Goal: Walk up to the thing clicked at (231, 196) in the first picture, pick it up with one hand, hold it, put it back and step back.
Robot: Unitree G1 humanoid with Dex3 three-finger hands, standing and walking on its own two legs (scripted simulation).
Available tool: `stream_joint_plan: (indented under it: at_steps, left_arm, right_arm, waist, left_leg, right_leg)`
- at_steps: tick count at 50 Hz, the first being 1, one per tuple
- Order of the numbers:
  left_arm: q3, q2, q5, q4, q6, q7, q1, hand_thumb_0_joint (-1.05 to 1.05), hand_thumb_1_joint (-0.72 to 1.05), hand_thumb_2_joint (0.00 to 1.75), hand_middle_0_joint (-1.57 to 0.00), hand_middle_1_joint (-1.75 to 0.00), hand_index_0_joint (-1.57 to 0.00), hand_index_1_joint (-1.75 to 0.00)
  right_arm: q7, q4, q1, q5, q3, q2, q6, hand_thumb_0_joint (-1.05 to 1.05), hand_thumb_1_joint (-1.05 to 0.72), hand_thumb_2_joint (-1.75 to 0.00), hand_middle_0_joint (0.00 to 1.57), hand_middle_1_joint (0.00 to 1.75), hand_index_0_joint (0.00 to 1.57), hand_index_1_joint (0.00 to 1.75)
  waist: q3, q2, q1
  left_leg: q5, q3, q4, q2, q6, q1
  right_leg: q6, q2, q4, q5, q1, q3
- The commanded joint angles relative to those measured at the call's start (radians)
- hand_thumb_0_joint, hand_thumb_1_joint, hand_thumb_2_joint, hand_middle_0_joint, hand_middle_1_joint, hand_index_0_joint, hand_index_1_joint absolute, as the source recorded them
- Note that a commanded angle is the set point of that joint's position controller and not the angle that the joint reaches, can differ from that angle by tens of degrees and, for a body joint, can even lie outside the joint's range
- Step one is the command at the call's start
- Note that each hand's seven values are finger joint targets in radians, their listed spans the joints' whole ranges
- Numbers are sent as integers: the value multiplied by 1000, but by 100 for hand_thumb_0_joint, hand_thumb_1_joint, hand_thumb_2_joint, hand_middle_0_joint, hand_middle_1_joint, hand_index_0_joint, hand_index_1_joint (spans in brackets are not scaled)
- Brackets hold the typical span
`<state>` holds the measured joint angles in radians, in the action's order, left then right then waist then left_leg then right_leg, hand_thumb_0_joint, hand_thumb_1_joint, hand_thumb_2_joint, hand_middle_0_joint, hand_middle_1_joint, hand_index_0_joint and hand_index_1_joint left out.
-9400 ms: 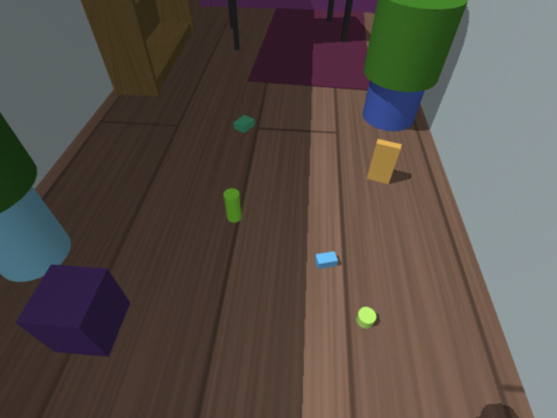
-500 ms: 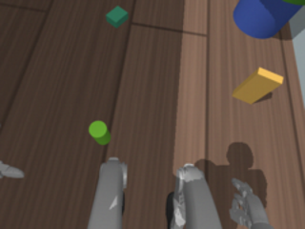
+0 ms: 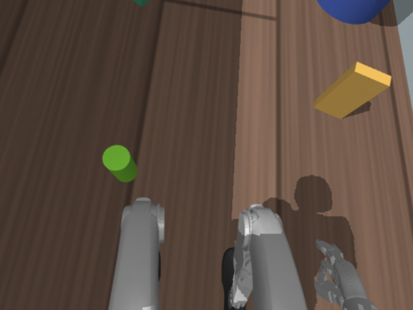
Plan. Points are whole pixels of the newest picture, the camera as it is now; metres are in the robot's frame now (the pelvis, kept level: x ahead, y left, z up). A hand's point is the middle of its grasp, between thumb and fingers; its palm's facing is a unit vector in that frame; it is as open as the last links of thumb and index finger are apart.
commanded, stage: go down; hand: left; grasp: from the side
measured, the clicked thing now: (121, 165) +0.44 +0.25 -0.36
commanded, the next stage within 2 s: approach in 0.64 s
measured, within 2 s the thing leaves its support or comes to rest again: neither
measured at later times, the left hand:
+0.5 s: hand out of the picture +0.34 +0.42 -0.04, palm faces +0.23 -0.97 -0.11, open 17.5 cm
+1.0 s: hand out of the picture +0.35 +0.42 -0.09, palm faces +0.25 -0.97 -0.02, open 17.7 cm
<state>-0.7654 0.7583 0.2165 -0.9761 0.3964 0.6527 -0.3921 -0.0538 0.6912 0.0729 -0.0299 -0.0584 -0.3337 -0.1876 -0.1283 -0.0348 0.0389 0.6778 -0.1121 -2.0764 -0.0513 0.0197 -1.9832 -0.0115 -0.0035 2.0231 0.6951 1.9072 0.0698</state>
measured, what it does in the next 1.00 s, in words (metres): lowers itself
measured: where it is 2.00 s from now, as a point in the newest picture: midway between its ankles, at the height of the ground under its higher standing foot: (190, 296)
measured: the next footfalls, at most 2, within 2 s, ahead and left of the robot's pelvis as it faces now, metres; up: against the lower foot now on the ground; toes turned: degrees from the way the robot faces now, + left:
none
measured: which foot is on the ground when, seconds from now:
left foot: down 0.00-1.00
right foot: down 0.00-1.00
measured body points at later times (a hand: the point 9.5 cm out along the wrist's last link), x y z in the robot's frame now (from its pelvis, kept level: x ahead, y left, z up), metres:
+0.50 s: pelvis -0.01 +0.00 -0.04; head +0.20 +0.06 +0.36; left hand +0.32 +0.47 -0.03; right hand +0.17 -0.27 -0.14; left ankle +0.08 +0.13 -0.40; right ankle +0.09 -0.13 -0.40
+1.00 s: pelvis -0.01 +0.00 -0.07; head +0.20 +0.08 +0.32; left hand +0.33 +0.47 -0.08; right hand +0.17 -0.27 -0.16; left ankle +0.08 +0.13 -0.40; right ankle +0.09 -0.13 -0.40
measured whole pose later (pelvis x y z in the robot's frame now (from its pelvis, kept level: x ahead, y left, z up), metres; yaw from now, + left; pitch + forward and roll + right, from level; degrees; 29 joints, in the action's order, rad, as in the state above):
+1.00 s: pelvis -0.01 +0.00 -0.07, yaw -2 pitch +30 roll -8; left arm -0.84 0.88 0.32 -1.17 0.53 0.77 -0.53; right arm -0.03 0.69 0.04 -0.07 -0.13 -0.36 -0.21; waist -0.05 -0.08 0.07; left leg 0.69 -0.15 -2.31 -0.05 0.02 -2.16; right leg -0.02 0.01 2.24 0.70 2.08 0.08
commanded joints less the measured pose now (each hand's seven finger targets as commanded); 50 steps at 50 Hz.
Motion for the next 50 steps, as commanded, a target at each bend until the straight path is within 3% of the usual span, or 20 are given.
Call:
stream_joint_plan:
  at_steps: [1, 3, 7, 9, 16, 19, 23, 28, 37, 38, 40, 44, 46, 50]
  left_arm:
    - [-103, 431, 30, 179, 53, 15, -135, 0, -52, 8, -5, -7, -4, -7]
    - [-99, 430, 31, 162, 48, 18, -142, 0, -51, 9, -4, -6, -3, -7]
    - [-111, 449, 34, 159, 44, 30, -147, 0, -50, 8, -4, -6, -3, -6]
    - [-107, 441, 39, 167, 42, 35, -157, 0, -54, 8, -4, -6, -3, -7]
    - [-122, 478, 41, 166, 43, 45, -199, 0, -55, 8, -4, -5, -3, -6]
    - [-133, 485, 46, 140, 40, 48, -184, 0, -56, 8, -4, -5, -3, -6]
    - [-127, 488, 50, 132, 40, 59, -187, 0, -56, 9, -4, -6, -3, -7]
    - [-147, 500, 54, 114, 43, 71, -180, 0, -58, 8, -4, -6, -3, -7]
    - [-157, 532, 59, 129, 52, 85, -213, 0, -59, 13, -6, -8, -2, -12]
    - [-164, 536, 64, 120, 55, 87, -210, 0, -61, 5, -7, -6, -4, -8]
    - [-156, 509, 75, 85, 65, 97, -212, 0, -61, 3, -7, -6, -5, -9]
    - [-123, 429, 110, -17, 125, 119, -244, 0, -61, 3, -8, -7, -5, -9]
    - [-125, 435, 121, -38, 168, 122, -257, 0, -61, 2, -8, -7, -5, -9]
    - [-86, 395, 138, -105, 248, 125, -288, 0, -61, 2, -8, -7, -6, -8]
  right_arm:
    - [-18, -66, 111, 0, 72, -220, -34, 0, -92, -91, 20, 30, 20, 30]
    - [-17, -64, 110, 1, 71, -224, -33, 0, -92, -91, 20, 30, 20, 30]
    - [-17, -66, 104, 0, 67, -231, -33, 0, -92, -91, 20, 30, 20, 30]
    - [-17, -65, 111, 0, 63, -231, -34, 0, -92, -91, 20, 30, 20, 30]
    - [-15, -65, 110, 2, 59, -238, -33, 0, -92, -91, 20, 30, 20, 30]
    - [-13, -67, 117, 0, 54, -234, -33, 0, -92, -91, 20, 30, 20, 30]
    - [-13, -64, 112, 1, 56, -241, -36, 0, -92, -91, 20, 30, 20, 30]
    - [-13, -59, 122, 0, 53, -246, -34, 0, -93, -91, 20, 30, 20, 30]
    - [-8, -57, 119, -3, 46, -246, -34, 0, -94, -91, 20, 30, 20, 30]
    - [-7, -56, 117, -3, 46, -247, -33, 0, -91, -91, 20, 30, 20, 30]
    - [-6, -51, 109, -5, 39, -249, -35, 0, -92, -91, 20, 30, 20, 30]
    - [0, -44, 99, -18, 19, -249, -43, 0, -92, -91, 20, 30, 20, 30]
    - [6, -49, 83, -27, 10, -255, -51, 0, -92, -91, 20, 30, 20, 30]
    - [16, -58, 53, -49, -12, -276, -55, 0, -90, -90, 20, 30, 20, 30]
  waist:
    - [-577, 221, -60]
    - [-569, 219, -48]
    - [-585, 237, -55]
    - [-604, 240, -51]
    - [-559, 251, -46]
    - [-573, 207, -45]
    - [-563, 232, -44]
    - [-588, 234, -46]
    - [-575, 234, -45]
    - [-580, 227, -42]
    - [-535, 239, -31]
    - [-466, 157, 22]
    - [-453, 150, 22]
    - [-428, 150, 47]
  left_leg:
    - [-127, 44, 262, 13, -39, 433]
    - [-107, 42, 254, 11, -40, 417]
    - [-115, 34, 242, 10, -37, 419]
    - [-165, 31, 223, 10, -35, 446]
    - [-81, 24, 216, 10, -37, 388]
    - [-97, 42, 186, 15, -42, 354]
    - [-82, 40, 181, 14, -42, 355]
    - [-147, 37, 161, 15, -39, 376]
    - [-124, 43, 138, 13, -39, 336]
    - [-132, 45, 128, 14, -41, 332]
    - [-139, 37, 121, 13, -39, 321]
    - [-112, 32, 52, 12, -46, 234]
    - [-98, 31, 29, 11, -44, 211]
    - [-62, 21, -14, 6, -38, 192]
  right_leg:
    - [50, 26, -202, -123, -247, 6]
    - [49, 26, -190, -110, -237, 11]
    - [51, 27, -158, -117, -211, 19]
    - [52, 26, -144, -153, -197, 21]
    - [52, 26, -117, -97, -149, 28]
    - [48, 29, -127, -101, -186, 23]
    - [50, 30, -111, -92, -155, 25]
    - [52, 28, -88, -137, -152, 30]
    - [52, 32, -71, -118, -140, 31]
    - [51, 33, -73, -122, -148, 30]
    - [53, 32, -52, -128, -110, 35]
    - [45, 40, -35, -113, -90, 49]
    - [45, 44, -16, -98, -78, 54]
    - [45, 53, 15, -70, -54, 76]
